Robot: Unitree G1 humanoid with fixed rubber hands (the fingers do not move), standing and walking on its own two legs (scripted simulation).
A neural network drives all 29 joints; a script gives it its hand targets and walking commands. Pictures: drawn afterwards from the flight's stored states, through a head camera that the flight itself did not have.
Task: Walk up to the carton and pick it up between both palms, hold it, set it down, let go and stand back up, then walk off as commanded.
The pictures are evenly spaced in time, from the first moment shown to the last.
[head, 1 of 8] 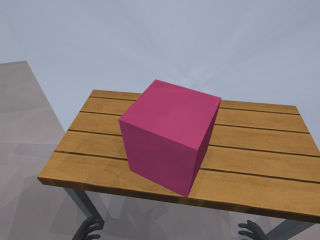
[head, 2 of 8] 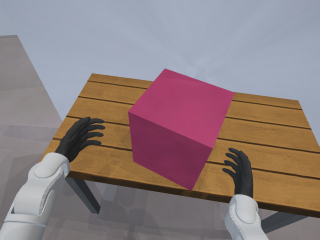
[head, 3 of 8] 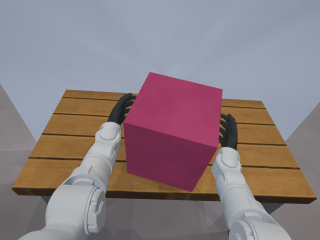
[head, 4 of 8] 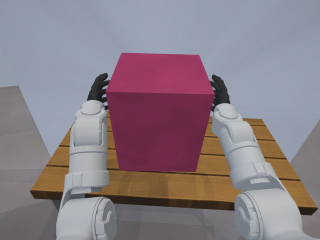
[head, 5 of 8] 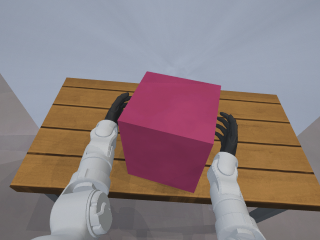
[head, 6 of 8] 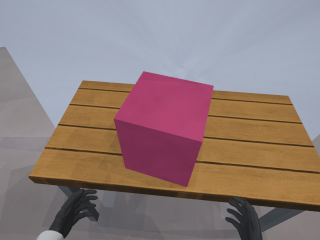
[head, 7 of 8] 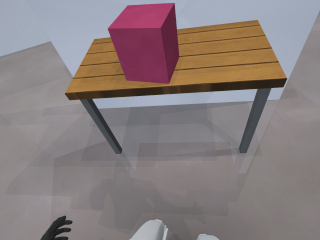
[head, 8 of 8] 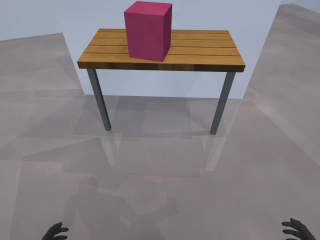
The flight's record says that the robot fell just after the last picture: no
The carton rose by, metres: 0.20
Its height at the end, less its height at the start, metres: +0.00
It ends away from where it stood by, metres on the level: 0.01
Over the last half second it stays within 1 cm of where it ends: yes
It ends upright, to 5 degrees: yes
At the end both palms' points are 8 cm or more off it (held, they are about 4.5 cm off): yes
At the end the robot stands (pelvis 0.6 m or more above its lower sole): yes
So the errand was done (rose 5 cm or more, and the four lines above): yes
